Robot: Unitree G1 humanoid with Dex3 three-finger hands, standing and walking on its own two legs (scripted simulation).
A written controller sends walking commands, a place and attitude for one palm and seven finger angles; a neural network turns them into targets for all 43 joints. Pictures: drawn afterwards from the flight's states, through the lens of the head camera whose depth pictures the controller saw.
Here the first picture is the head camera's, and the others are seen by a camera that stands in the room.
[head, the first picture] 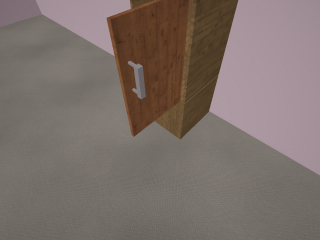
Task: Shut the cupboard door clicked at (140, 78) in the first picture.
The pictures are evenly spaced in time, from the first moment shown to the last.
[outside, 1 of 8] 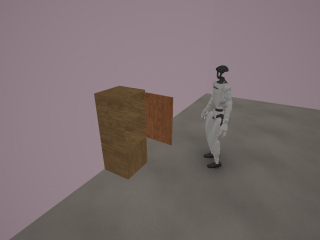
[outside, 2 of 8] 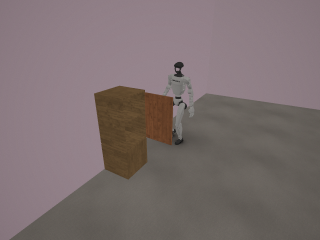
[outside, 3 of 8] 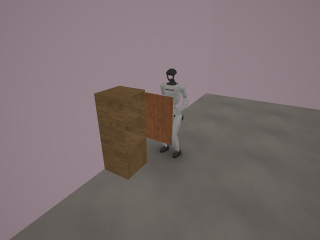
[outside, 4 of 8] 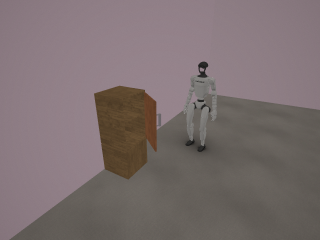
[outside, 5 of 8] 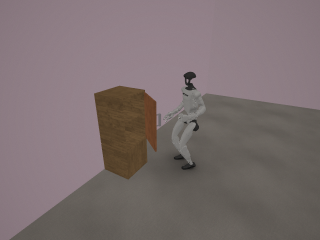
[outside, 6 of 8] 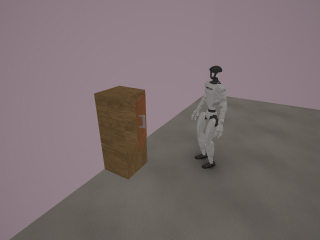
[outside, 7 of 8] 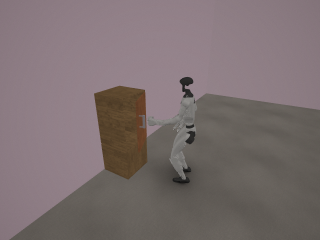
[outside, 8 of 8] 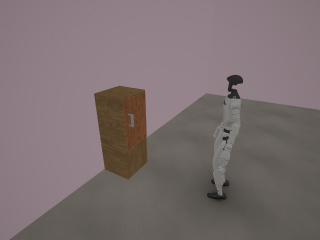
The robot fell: no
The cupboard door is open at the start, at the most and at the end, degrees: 88 88 0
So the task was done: yes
